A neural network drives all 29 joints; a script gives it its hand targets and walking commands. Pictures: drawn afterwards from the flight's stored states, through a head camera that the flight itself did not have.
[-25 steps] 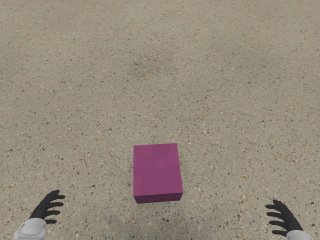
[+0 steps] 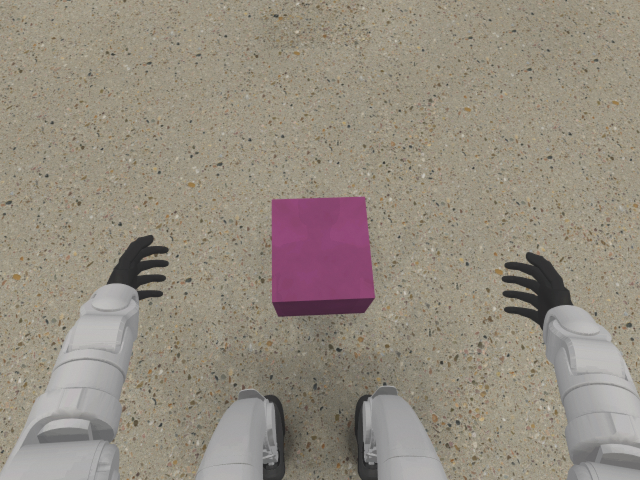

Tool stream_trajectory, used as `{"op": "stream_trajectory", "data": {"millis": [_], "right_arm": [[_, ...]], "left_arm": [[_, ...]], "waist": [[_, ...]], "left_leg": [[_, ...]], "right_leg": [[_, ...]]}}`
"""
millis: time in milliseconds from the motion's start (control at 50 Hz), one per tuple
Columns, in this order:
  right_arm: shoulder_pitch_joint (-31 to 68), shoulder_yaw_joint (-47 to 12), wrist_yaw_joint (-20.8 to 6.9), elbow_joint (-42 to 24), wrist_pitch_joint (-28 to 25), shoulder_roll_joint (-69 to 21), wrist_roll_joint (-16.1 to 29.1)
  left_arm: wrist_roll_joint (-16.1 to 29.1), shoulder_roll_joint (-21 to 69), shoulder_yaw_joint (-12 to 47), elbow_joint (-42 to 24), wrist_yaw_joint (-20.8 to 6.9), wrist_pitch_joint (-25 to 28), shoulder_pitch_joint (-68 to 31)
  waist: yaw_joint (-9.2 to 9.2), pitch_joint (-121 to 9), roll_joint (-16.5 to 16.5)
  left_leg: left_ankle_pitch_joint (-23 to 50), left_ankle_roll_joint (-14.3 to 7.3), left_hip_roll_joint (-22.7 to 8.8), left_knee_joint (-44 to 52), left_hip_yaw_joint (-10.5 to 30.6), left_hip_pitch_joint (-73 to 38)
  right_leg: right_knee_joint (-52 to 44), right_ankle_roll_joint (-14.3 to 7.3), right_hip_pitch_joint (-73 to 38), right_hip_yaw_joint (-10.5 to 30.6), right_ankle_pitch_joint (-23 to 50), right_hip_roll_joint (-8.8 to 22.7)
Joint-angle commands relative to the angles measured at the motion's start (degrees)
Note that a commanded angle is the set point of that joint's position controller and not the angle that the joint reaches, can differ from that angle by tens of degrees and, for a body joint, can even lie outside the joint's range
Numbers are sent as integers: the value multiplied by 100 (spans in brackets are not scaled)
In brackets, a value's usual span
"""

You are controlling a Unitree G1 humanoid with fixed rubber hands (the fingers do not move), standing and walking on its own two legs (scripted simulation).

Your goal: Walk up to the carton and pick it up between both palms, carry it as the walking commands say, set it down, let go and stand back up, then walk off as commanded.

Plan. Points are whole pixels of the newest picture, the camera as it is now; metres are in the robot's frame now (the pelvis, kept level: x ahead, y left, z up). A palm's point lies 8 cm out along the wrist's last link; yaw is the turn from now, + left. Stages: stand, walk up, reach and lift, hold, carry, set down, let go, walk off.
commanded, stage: reach and lift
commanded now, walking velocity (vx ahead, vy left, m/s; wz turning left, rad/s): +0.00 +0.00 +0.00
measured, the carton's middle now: (320, 258) +0.56 -0.03 -0.62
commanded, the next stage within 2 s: none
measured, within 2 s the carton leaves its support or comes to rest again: neither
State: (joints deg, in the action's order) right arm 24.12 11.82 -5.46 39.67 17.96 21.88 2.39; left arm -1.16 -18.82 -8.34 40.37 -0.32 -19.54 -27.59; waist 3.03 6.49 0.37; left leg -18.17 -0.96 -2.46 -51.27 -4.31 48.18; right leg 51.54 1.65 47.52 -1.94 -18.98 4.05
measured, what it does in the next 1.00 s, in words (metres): lowers itself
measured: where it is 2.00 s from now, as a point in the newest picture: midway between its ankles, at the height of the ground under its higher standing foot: (320, 454)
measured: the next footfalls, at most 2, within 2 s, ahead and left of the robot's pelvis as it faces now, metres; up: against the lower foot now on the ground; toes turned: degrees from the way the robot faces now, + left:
none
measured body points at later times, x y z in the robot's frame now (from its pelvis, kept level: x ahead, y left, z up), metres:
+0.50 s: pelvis +0.00 -0.02 -0.04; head +0.27 -0.01 +0.32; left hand +0.47 +0.23 -0.14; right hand +0.45 -0.27 -0.14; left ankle +0.07 +0.11 -0.68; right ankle +0.06 -0.14 -0.68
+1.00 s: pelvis -0.01 -0.02 -0.07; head +0.33 -0.02 +0.23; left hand +0.55 +0.20 -0.18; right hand +0.54 -0.23 -0.18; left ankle +0.07 +0.11 -0.68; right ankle +0.06 -0.14 -0.68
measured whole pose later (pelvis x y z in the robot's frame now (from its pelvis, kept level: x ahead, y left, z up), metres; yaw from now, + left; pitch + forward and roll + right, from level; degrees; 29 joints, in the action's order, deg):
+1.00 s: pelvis -0.01 -0.02 -0.07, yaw +0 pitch +48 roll +0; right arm 71.3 21.5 -1.8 49.6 11.5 18.6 -1.4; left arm -1.2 -20.3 -21.0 51.4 -2.8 -11.9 -72.7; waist 0.3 0.2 0.1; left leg -15.7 -0.1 -3.4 -59.8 -2.7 91.7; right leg 60.7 0.0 91.2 -2.4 -17.2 3.2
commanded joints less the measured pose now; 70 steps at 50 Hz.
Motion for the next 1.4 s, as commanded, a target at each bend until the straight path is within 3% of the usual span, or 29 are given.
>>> {"op": "stream_trajectory", "data": {"millis": [0,220,460,700,820,980,1180,1380], "right_arm": [[1142,246,55,-442,-44,971,24],[2481,318,319,-104,-235,848,165],[3746,352,465,228,-636,692,252],[5520,601,480,486,-769,497,-29],[5858,894,455,461,-718,502,-327],[6022,1071,344,366,-767,459,-387],[6436,1194,405,1097,-734,506,-357],[6778,681,663,774,-813,923,281]], "left_arm": [[88,-910,-208,-403,26,53,-1250],[315,-1067,-249,-94,-3,220,-2519],[299,-1165,-610,206,-145,666,-3740],[217,-1197,-1092,711,-212,911,-5334],[71,-1118,-1274,696,-223,877,-5659],[-31,-925,-1354,428,-246,866,-5867],[-52,-908,-1316,998,-125,788,-6228],[476,-1310,-819,602,195,802,-6547]], "waist": [[-8,-3157,-50],[-78,-4280,8],[-181,-5575,46],[-252,-6629,-22],[-247,-7169,-74],[-260,-7032,32],[-177,-6094,89],[-215,-7576,110]], "left_leg": [[289,273,401,502,583,-1775],[611,276,458,49,431,-911],[1913,162,568,-403,365,-236],[2597,121,605,-721,362,479],[2937,141,617,-820,345,448],[2938,166,581,-1110,393,270],[1292,252,645,-2179,284,1996],[1975,230,684,-3676,269,2115]], "right_leg": [[-496,-14,-177,-145,272,-535],[-137,3,125,-46,681,-608],[303,0,326,146,1987,-687],[574,-4,880,180,2632,-686],[704,7,892,81,2920,-717],[783,-40,1659,-19,2355,-725],[1961,-19,3038,-106,1074,-758],[3446,-43,3650,-214,1540,-788]]}}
